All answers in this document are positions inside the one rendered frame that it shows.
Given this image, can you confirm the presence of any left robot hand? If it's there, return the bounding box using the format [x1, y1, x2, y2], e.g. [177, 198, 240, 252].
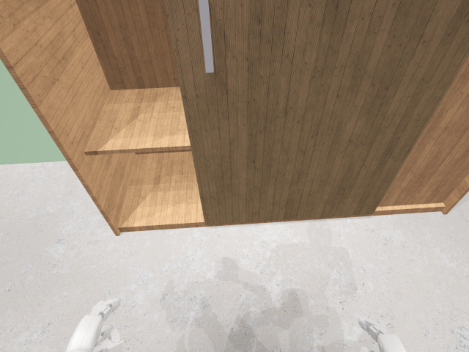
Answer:
[65, 298, 124, 352]

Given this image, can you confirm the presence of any wardrobe door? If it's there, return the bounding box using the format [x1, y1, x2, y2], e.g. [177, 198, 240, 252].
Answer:
[378, 57, 469, 207]
[164, 0, 469, 225]

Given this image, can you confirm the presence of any right robot hand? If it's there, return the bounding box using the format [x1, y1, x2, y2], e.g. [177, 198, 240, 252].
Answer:
[358, 317, 407, 352]

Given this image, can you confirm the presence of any handle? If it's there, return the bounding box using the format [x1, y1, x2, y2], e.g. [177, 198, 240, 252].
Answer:
[199, 0, 214, 73]

